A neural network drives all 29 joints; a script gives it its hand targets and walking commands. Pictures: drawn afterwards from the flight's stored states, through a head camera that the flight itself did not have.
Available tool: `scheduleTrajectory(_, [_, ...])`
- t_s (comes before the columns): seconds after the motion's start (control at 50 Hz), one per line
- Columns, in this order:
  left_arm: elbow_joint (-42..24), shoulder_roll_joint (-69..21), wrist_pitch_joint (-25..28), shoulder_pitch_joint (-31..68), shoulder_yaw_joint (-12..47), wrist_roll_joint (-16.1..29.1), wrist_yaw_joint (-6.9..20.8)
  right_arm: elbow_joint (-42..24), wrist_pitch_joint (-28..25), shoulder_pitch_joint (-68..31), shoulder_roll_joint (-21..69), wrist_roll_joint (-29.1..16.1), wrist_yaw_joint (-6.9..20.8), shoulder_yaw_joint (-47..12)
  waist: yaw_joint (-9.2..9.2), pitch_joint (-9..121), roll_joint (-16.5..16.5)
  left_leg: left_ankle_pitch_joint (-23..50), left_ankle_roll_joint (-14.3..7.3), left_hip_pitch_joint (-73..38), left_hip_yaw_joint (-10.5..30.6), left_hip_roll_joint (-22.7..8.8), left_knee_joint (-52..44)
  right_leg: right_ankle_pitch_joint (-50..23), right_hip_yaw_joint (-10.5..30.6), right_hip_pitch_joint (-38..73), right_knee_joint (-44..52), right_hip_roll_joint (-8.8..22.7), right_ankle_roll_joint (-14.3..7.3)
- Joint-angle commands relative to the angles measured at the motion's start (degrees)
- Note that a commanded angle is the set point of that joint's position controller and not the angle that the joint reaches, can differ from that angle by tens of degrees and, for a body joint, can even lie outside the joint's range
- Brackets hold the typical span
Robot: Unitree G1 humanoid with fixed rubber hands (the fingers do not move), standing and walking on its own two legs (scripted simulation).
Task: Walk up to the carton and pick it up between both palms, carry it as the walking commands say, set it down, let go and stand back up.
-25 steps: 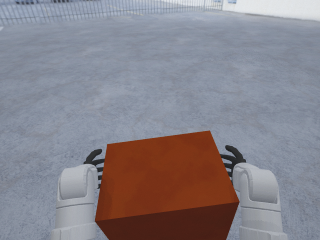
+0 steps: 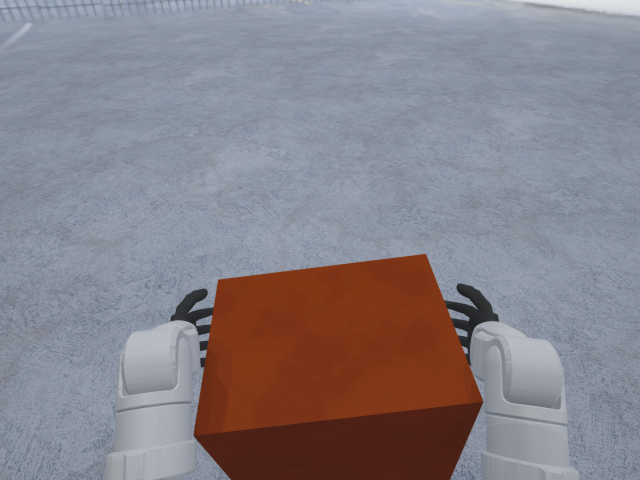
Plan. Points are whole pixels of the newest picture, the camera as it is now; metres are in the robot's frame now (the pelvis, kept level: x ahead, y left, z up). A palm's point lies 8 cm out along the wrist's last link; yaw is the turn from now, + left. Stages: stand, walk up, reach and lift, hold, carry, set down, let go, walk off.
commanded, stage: carry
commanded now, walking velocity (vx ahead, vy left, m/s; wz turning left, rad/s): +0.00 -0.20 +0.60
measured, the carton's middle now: (336, 381) +0.25 +0.00 +0.02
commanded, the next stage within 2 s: none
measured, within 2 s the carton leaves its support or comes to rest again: neither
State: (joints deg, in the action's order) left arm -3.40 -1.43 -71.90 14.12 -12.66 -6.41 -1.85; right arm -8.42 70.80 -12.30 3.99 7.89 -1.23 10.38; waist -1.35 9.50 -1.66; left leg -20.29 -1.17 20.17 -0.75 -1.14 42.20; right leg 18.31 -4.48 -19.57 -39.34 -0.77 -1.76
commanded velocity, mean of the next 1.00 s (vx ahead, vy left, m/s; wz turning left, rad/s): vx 0.00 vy -0.20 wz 0.60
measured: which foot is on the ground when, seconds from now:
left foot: down 0.00-0.78, up 0.80-1.00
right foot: down 0.00-0.50, up 0.52-0.74, down 0.76-1.00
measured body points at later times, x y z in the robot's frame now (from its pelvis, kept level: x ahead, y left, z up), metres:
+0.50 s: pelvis +0.04 -0.03 -0.01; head +0.03 -0.03 +0.44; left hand +0.28 +0.21 +0.06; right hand +0.36 -0.14 +0.08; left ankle +0.02 +0.05 -0.72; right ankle +0.02 -0.12 -0.71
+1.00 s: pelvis +0.10 -0.11 +0.00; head +0.12 -0.13 +0.45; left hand +0.26 +0.19 +0.08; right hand +0.44 -0.13 +0.07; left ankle +0.01 -0.03 -0.68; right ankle +0.11 -0.17 -0.72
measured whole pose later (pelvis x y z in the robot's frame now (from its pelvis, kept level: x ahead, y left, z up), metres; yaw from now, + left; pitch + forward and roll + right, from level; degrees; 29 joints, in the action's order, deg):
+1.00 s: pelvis +0.10 -0.11 +0.00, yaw +30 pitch +5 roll +1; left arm -19.1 -4.8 -67.9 9.1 -12.7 -6.4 -1.6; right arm -22.3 66.7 -9.9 7.5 6.8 -0.3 12.5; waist -0.8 5.1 -3.1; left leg -30.2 1.0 29.3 -4.1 -1.6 58.6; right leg 24.2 -12.3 -22.6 -41.5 2.2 -4.2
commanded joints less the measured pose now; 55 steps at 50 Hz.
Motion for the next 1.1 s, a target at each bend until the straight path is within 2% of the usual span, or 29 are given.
scheduleTrajectory(0.0, [-20.11, -56.34, 2.65, 41.86, 44.16, 26.69, 13.29, -13.05, -1.01, -40.03, 52.72, -29.19, 14.56, -41.43, 0.24, 6.02, -15.73, 11.05, -6.67, 0.08, 31.32, -18.57, -22.08, 9.43, -0.08, -8.20, -6.14, 0.75, 3.55])
scheduleTrajectory(0.02, [-20.04, -55.46, 2.38, 43.09, 44.02, 26.95, 13.63, -9.43, -0.81, -38.29, 54.08, -28.65, 14.56, -40.62, 0.55, 4.52, -18.18, 13.75, -9.53, -1.99, 37.66, -20.68, -23.52, 12.96, 3.97, -11.46, -9.90, -0.48, 4.12])
scheduleTrajectory(0.06, [-20.60, -56.40, 3.13, 46.41, 45.93, 28.16, 13.53, -10.85, -1.06, -40.10, 53.73, -28.37, 14.54, -41.10, 0.31, 3.14, -9.55, 8.60, -9.00, 2.11, 33.40, -18.55, -22.40, 13.19, 5.10, -10.79, -9.68, -0.25, 4.02])
scheduleTrajectory(0.1, [-20.82, -58.28, 3.13, 45.59, 46.09, 28.85, 13.92, -12.69, -1.47, -39.72, 54.70, -28.86, 14.51, -41.02, 0.23, 6.86, -10.87, 4.35, -6.58, 0.93, 27.78, -15.03, -20.97, 7.32, 5.69, -7.19, -5.36, -0.13, 3.84])
scheduleTrajectory(0.16, [-21.85, -56.93, 3.12, 41.54, 45.84, 28.42, 13.13, -14.63, -1.65, -37.10, 53.10, -28.35, 14.02, -40.45, 0.83, 8.52, -14.05, 15.46, -3.68, 3.80, 24.22, -10.84, -17.26, 5.73, 3.07, 3.01, 5.54, -2.09, 3.25])
scheduleTrajectory(0.2, [-22.22, -56.72, 2.78, 38.75, 45.97, 28.90, 13.39, -15.08, -1.62, -33.75, 52.65, -27.58, 13.43, -41.01, 1.50, 15.74, -4.64, 14.15, -1.21, 10.14, 14.86, -6.74, -5.65, -2.68, 7.91, 17.04, 14.26, 6.00, 1.04])
scheduleTrajectory(0.22, [-25.19, -55.68, 3.08, 40.21, 46.67, 29.11, 13.45, -16.71, -1.75, -35.14, 54.85, -27.87, 13.12, -41.90, 1.41, 18.33, 12.43, 3.16, 1.14, 17.79, 3.91, 0.35, 6.93, -21.03, 18.03, 24.24, 16.09, 17.02, -2.79])
scheduleTrajectory(0.24, [-24.02, -57.15, 3.14, 35.04, 45.99, 28.73, 13.78, -21.68, -2.15, -38.64, 54.25, -28.20, 12.95, -42.59, 1.70, 17.29, 19.16, -16.46, 2.34, 25.12, -3.38, 1.36, 16.72, -27.32, 19.79, 24.82, 14.90, 25.81, -9.55])
scheduleTrajectory(0.26, [-24.84, -58.37, 3.20, 37.68, 45.63, 29.57, 13.84, -20.40, -2.00, -38.76, 54.60, -28.01, 12.63, -42.95, 1.55, 16.75, 15.88, -16.83, 2.00, 23.47, -3.62, -1.70, 20.00, -32.69, 15.84, 24.39, 13.70, 25.83, -11.64])
scheduleTrajectory(0.34, [-29.40, -56.72, 3.77, 36.57, 47.73, 29.54, 12.66, -19.19, -2.40, -33.50, 52.84, -28.91, 13.02, -42.37, 1.48, 14.86, 5.70, -5.26, 1.64, 16.84, -3.12, -0.41, 8.17, -44.11, 2.29, 22.07, 5.30, 15.47, -6.84])
scheduleTrajectory(0.38, [-26.64, -55.58, 3.15, 31.50, 46.09, 27.00, 12.70, -20.27, -1.75, -33.98, 51.28, -28.20, 12.68, -42.91, 1.59, 14.46, 14.93, -3.26, 1.92, 16.73, -6.54, 1.05, 2.75, -45.36, -1.39, 25.15, 2.63, 14.04, -5.04])
scheduleTrajectory(0.42, [-26.46, -52.51, 3.25, 28.95, 45.83, 24.90, 12.08, -16.44, -1.10, -32.18, 51.59, -28.70, 13.69, -43.44, 0.57, 17.38, 13.35, 4.91, 1.32, 3.43, -7.87, 0.95, -11.07, -45.09, -5.66, 19.17, -5.08, 12.54, -3.17])
scheduleTrajectory(0.44, [-22.87, -50.21, 2.98, 25.54, 44.75, 22.59, 11.52, -13.55, -0.43, -27.99, 49.92, -27.68, 14.36, -41.93, -0.66, 16.81, 5.51, 16.01, -1.18, -7.99, 3.40, -4.93, -13.81, -31.44, -3.39, 5.82, -11.38, 11.26, 0.38])
scheduleTrajectory(0.46, [-24.70, -52.36, 3.13, 28.81, 46.64, 24.22, 12.04, -14.34, -1.06, -28.45, 49.18, -27.59, 14.44, -42.19, 0.46, 13.52, -14.47, 50.91, -6.95, -14.05, 26.16, -19.55, -15.08, -1.66, -4.96, -8.32, -18.13, 5.01, 5.26])
scheduleTrajectory(0.48, [-27.87, -52.41, 3.41, 34.63, 47.98, 26.06, 12.64, -16.16, -1.70, -29.54, 50.99, -27.95, 14.45, -42.42, 0.48, 13.65, -18.71, 67.99, -10.55, -23.47, 36.85, -21.66, -14.15, 21.19, 2.00, -18.30, -18.88, -1.71, 5.65])
scheduleTrajectory(0.5, [-27.21, -52.84, 2.63, 35.43, 48.53, 26.66, 12.64, -13.51, -1.54, -26.87, 51.18, -26.32, 14.37, -40.38, 0.29, 12.11, -18.17, 62.67, -13.84, -23.29, 37.70, -22.31, -13.12, 21.46, 6.04, -21.77, -22.59, 0.50, 5.24])
scheduleTrajectory(0.54, [-28.00, -52.72, 3.56, 33.65, 49.18, 26.88, 12.63, -14.33, -1.77, -23.82, 51.58, -26.19, 14.55, -40.87, -0.09, 13.15, -11.00, 59.11, -11.20, -26.48, 30.93, -19.25, -11.65, 15.61, 5.50, -25.29, -21.05, 0.25, 5.25])
scheduleTrajectory(0.64, [-31.72, -55.15, 4.61, 34.73, 50.82, 28.72, 12.49, -17.60, -3.03, -22.57, 51.21, -25.99, 14.50, -41.19, 0.33, 14.11, -17.75, 53.83, -7.80, -18.39, 21.35, -13.07, -9.89, 10.87, 4.76, -15.79, -11.36, 0.14, 5.09])
scheduleTrajectory(0.66, [-31.35, -53.36, 4.85, 32.68, 49.92, 27.12, 12.29, -18.60, -3.01, -24.98, 51.67, -26.98, 14.17, -42.20, 0.07, 15.93, -12.34, 48.39, -7.55, -19.01, 22.66, -13.66, -10.19, 11.09, 5.35, -14.07, -8.16, -0.40, 5.06])
scheduleTrajectory(0.72, [-31.94, -53.57, 4.43, 33.95, 49.56, 28.26, 12.81, -20.22, -3.65, -26.85, 51.58, -25.79, 13.27, -41.95, 1.04, 15.38, -14.97, 37.68, -5.14, -5.25, 18.87, -10.13, -7.57, 2.58, 0.60, 4.71, 10.38, -1.26, 3.86])
scheduleTrajectory(0.74, [-29.35, -53.19, 4.06, 29.88, 49.62, 28.14, 13.36, -17.62, -3.60, -20.56, 50.50, -24.03, 12.68, -41.74, 2.10, 18.43, -7.93, 21.50, -2.22, 5.68, 11.65, -5.96, -0.30, -11.03, 3.74, 18.85, 16.16, 5.29, 1.49])
scheduleTrajectory(0.76, [-29.17, -53.19, 4.24, 28.68, 48.25, 28.42, 13.95, -21.39, -3.60, -23.57, 50.48, -23.42, 12.14, -42.36, 1.53, 20.44, 15.02, -14.03, 1.15, 20.49, 0.01, 3.42, 14.74, -34.70, 18.31, 30.74, 16.57, 21.28, -2.66])
scheduleTrajectory(0.78, [-31.74, -53.55, 4.89, 30.51, 48.77, 29.78, 14.09, -23.52, -4.00, -26.99, 50.93, -24.52, 11.97, -44.41, 1.47, 21.94, 22.92, -22.59, 2.07, 25.03, -2.53, 1.51, 25.05, -40.69, 20.63, 31.64, 14.08, 27.99, -9.04])
scheduleTrajectory(0.8, [-30.28, -54.98, 4.90, 32.79, 48.07, 29.42, 14.03, -22.28, -3.35, -29.94, 51.73, -25.33, 12.15, -44.03, 1.75, 20.05, 16.06, -19.91, 2.42, 23.78, -1.93, -1.54, 26.15, -40.71, 14.92, 28.97, 12.02, 26.51, -11.93])
scheduleTrajectory(0.82, [-28.04, -53.61, 4.49, 27.60, 46.41, 28.33, 13.99, -23.46, -3.69, -30.24, 50.56, -26.18, 11.70, -44.71, 1.58, 16.01, 13.55, -17.99, 3.12, 23.74, -2.23, -1.17, 23.93, -46.15, 9.96, 28.02, 9.64, 22.72, -9.38])
scheduleTrajectory(0.88, [-32.05, -52.02, 5.34, 29.76, 47.09, 28.65, 14.01, -22.99, -4.14, -27.96, 50.21, -26.35, 11.89, -46.30, 1.68, 17.05, 13.54, -12.62, 3.55, 21.01, -4.56, -0.16, 21.27, -53.54, 3.16, 27.66, 6.57, 18.83, -6.17])
scheduleTrajectory(1.04, [-28.25, -49.76, 4.31, 25.13, 45.88, 24.02, 12.32, -18.59, -1.86, -26.95, 47.94, -26.56, 12.30, -44.80, 1.39, 18.18, 15.03, -0.86, 1.15, 6.57, -8.76, 0.39, -8.17, -52.46, -4.38, 23.32, -3.02, 15.58, -5.78])
scheduleTrajectory(1.06, [-27.47, -49.02, 4.24, 25.68, 47.19, 24.06, 11.94, -16.97, -1.76, -25.53, 46.60, -26.10, 13.25, -44.07, -0.38, 17.97, 7.11, 5.80, 0.51, -3.33, -3.34, -2.72, -15.83, -41.00, -5.02, 13.91, -8.80, 15.54, -2.71])
scheduleTrajectory(1.08, [-28.98, -47.73, 4.15, 27.58, 48.43, 24.44, 11.50, -14.68, -1.67, -22.45, 46.30, -25.61, 13.49, -43.34, -0.67, 17.54, -6.66, 33.93, -4.63, -13.29, 14.44, -13.36, -15.52, -21.54, -4.38, -1.89, -17.13, 11.83, 2.36])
